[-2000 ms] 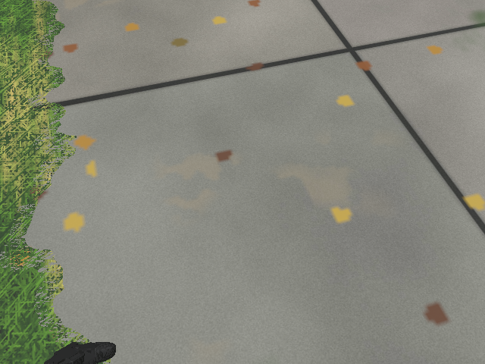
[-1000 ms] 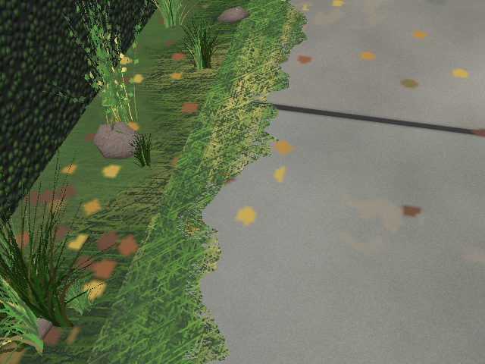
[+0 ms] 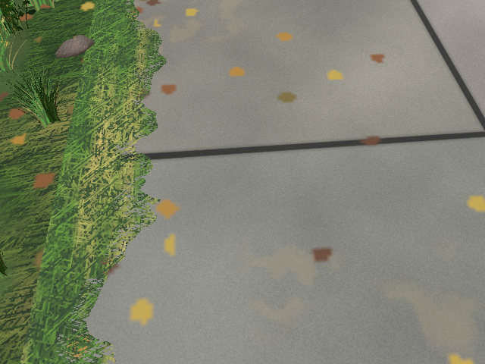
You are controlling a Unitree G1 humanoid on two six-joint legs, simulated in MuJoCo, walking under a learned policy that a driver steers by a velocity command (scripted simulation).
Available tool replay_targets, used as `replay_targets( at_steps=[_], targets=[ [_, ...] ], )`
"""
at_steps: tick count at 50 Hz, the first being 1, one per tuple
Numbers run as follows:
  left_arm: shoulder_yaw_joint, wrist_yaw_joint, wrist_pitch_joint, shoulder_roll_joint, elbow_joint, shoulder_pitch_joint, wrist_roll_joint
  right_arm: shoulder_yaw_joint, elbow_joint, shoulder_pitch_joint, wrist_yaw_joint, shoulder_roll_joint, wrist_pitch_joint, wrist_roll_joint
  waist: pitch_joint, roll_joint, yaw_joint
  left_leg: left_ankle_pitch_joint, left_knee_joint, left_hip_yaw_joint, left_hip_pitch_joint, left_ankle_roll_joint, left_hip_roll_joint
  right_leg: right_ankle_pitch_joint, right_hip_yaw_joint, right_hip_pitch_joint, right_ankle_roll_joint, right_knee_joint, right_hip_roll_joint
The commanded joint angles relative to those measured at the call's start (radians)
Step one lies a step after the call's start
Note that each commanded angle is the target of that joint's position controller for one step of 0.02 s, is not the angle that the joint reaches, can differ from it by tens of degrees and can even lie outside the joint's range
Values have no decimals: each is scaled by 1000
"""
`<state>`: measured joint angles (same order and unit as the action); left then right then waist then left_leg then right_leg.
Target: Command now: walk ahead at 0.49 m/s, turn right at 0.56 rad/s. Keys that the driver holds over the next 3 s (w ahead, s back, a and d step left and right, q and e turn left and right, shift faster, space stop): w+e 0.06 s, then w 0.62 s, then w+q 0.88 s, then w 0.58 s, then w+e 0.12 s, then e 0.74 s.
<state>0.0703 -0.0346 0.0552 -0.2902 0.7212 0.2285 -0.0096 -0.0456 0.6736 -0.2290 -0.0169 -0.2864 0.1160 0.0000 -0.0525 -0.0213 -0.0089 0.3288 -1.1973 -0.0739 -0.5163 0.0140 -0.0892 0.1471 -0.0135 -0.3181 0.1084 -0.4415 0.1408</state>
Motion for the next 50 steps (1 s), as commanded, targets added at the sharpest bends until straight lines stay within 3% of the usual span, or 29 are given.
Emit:
replay_targets(
  at_steps=[1, 3, 6, 10, 13, 15, 16, 17, 18, 19, 20, 21, 22, 24, 26, 29, 32, 35, 37, 39, 40, 41, 42, 43, 44, 45, 47, 48, 50],
  targets=[
    [31, 13, 27, -121, -80, -48, -3, -34, -55, -71, -7, -107, -11, 20, 73, 39, 49, -67, 83, -4, -89, 32, -44, -138, -327, 39, 204, 243, -269],
    [35, 24, 26, -143, -65, -11, -5, -24, -84, 11, -11, -85, -17, 29, 46, 45, 24, -175, 203, 13, -115, 54, -32, -178, -286, 1, 189, 243, -241],
    [29, 33, 18, -135, -35, 44, -13, -7, -99, 122, -2, -50, -6, 22, 50, 71, -34, -397, 465, 31, -65, 51, 3, -151, -213, 17, 129, 214, -194],
    [23, 35, 12, -143, 6, 135, -17, -4, -124, 243, 27, -60, 13, -1, 39, 91, -98, -474, 632, 37, -36, 28, 40, -90, -265, 119, 119, 170, -246],
    [23, 39, -1, -149, 24, 168, -11, -15, -142, 263, 41, -90, 21, -3, 37, 110, -92, -337, 698, 32, -62, -13, 57, -171, -338, 266, 106, 94, -306],
    [26, 40, -9, -158, 24, 149, -9, -27, -127, 182, 39, -111, 25, -2, 60, 137, -38, -254, 739, 59, 46, -56, 84, -370, -340, 304, 82, 18, -308],
    [19, 38, -9, -142, 18, 130, -6, -44, -98, 65, 33, -141, 28, 2, 138, 120, 27, -300, 765, 65, 228, -95, 81, -508, -296, 281, 56, -110, -258],
    [2, 37, -6, -106, -10, 108, 9, -58, -80, -108, 26, -193, 29, 17, 293, 59, 108, -355, 711, -76, 519, -174, -63, -402, -244, 139, 20, -362, -205],
    [-19, 36, 11, -42, -7, 242, -9, -83, -35, -227, 29, -264, 17, 23, 436, -218, 90, -164, 754, -493, 894, -342, -266, 60, -128, -238, -65, -738, -41],
    [-17, 32, 22, -91, -4, 229, -14, -63, -24, -250, 37, -176, 10, -5, 410, -233, 101, -6, 861, -677, 907, -341, -311, 412, -175, -395, -72, -844, -55],
    [0, 29, 24, -149, -20, 125, -28, -46, -28, -186, 31, -124, 2, -13, 242, -127, 110, 56, 880, -550, 784, -294, -280, 346, -168, -469, -72, -898, -111],
    [-4, 28, 26, -139, -41, 50, -21, -38, -38, -124, 29, -110, -8, -6, 150, -35, 90, -3, 904, -431, 648, -265, -236, 265, -120, -463, -72, -866, -159],
    [-3, 26, 28, -124, -54, 8, -6, -31, -35, -84, 31, -96, -12, -1, 70, -2, 66, -96, 940, -353, 533, -258, -192, 212, -95, -453, -77, -791, -190],
    [-4, 24, 20, -90, -49, 37, -2, -24, -32, -52, 36, -86, -6, 8, 46, -56, 18, -219, 995, -264, 413, -252, -145, 160, -78, -364, -90, -709, -228],
    [-12, 24, 11, -60, -42, 45, 2, -27, -15, -49, 38, -95, 0, -3, 50, -68, 4, -311, 1025, -184, 371, -261, -125, 137, -53, -344, -110, -626, -239],
    [-24, 24, 15, -37, -66, -47, 11, -36, 9, -63, 32, -131, -4, -8, 34, -52, 24, -396, 1052, -91, 356, -250, -102, -19, -33, -338, -127, -428, -245],
    [-31, 14, 27, -24, -84, -152, 6, -40, 39, -104, 27, -152, -14, -16, 22, -48, 64, -384, 1052, -25, 354, -218, -75, -190, -8, -270, -124, -227, -215],
    [-27, 2, 35, -36, -115, -244, -3, -43, 77, -170, 25, -163, -25, -25, 3, -49, 95, -360, 1030, -50, 409, -211, -108, -226, -11, -251, -112, -137, -195],
    [-20, -7, 44, -52, -134, -272, -5, -45, 92, -186, 20, -168, -37, -28, -7, -53, 84, -372, 991, -88, 465, -199, -136, -172, -26, -251, -93, -85, -184],
    [-8, -10, 53, -79, -130, -235, -3, -52, 98, -178, 13, -187, -50, -28, 11, -66, 49, -426, 934, -117, 498, -181, -151, -103, -24, -176, -74, -49, -169],
    [5, -6, 57, -100, -112, -163, -1, -53, 96, -160, 10, -191, -54, -28, 50, -66, 1, -531, 855, -103, 485, -163, -129, -90, -3, -60, -56, -14, -150],
    [27, 3, 57, -144, -77, -31, 5, -43, 93, -158, 10, -168, -55, -22, 143, -53, -62, -586, 697, -67, 425, -134, -75, -104, -2, 151, -28, -15, -160],
    [48, 16, 55, -219, -56, 153, 22, -17, 59, -145, 9, -103, -52, 3, 307, 49, -137, -357, 393, -20, 234, -90, -4, -130, -185, 453, 38, -61, -348],
    [61, 16, 42, -278, -34, 200, 27, 14, 45, -297, 11, 1, -36, -16, 443, 323, -70, 235, 67, 22, -127, -32, 131, 60, -604, 747, 183, 24, -568],
    [38, 17, 36, -178, -38, 200, 14, -11, 67, -254, 11, -106, -29, -39, 396, 235, -109, 252, -61, -71, -231, -28, 88, 223, -666, 689, 171, 99, -547],
    [23, 21, 35, -134, -37, 144, 7, -29, 44, -160, 12, -153, -29, -49, 249, 176, -106, 162, -84, -55, -281, -30, 49, 214, -510, 568, 128, 120, -518],
    [4, 16, 39, -73, -35, 29, 14, -33, 31, -77, 7, -132, -42, -24, 107, 93, -52, 25, -10, -33, -220, -26, -12, 55, -308, 332, 81, 187, -427],
    [5, 17, 45, -74, -30, 1, 23, -34, 28, -109, 10, -112, -53, -27, 97, 151, -12, -18, 6, -40, -163, -19, -35, 6, -253, 260, 87, 219, -423],
    [10, 17, 60, -67, -15, -24, 19, -31, 31, -121, 14, -78, -75, -32, 68, 133, 12, -45, 31, -33, -123, -8, -49, -76, -161, 185, 97, 272, -411]
  ],
)
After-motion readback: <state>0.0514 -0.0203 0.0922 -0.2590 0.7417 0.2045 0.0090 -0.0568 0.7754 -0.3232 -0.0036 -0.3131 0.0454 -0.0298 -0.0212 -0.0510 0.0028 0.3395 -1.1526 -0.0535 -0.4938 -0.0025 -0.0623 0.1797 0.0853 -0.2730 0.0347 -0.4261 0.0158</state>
